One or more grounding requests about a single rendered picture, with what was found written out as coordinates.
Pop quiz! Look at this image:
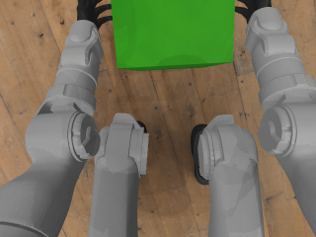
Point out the robot right hand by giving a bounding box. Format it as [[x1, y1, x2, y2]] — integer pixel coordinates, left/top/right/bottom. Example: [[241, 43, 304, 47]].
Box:
[[234, 0, 272, 25]]

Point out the robot left forearm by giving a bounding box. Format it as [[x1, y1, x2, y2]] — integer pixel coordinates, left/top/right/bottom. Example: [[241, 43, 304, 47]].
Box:
[[25, 20, 104, 151]]

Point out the right robot thigh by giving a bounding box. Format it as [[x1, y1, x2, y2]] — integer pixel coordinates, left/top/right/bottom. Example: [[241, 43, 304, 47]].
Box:
[[197, 123, 265, 237]]

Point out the right robot foot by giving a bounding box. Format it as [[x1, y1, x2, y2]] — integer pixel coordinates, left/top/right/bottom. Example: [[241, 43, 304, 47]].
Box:
[[191, 123, 209, 186]]

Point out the robot left hand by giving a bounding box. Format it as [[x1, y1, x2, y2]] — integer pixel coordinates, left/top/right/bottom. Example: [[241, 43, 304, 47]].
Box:
[[76, 0, 113, 30]]

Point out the carton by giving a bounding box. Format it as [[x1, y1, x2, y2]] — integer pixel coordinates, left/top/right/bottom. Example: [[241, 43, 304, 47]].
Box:
[[111, 0, 235, 71]]

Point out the right robot upper arm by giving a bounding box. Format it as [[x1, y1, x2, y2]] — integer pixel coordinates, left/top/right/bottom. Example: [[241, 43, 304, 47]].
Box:
[[258, 103, 316, 237]]

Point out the robot right forearm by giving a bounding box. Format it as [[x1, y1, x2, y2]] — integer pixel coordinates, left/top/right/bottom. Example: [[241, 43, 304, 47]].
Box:
[[245, 7, 316, 111]]

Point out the left robot upper arm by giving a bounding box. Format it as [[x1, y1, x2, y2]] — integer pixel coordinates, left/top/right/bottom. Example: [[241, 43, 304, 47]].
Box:
[[0, 111, 101, 237]]

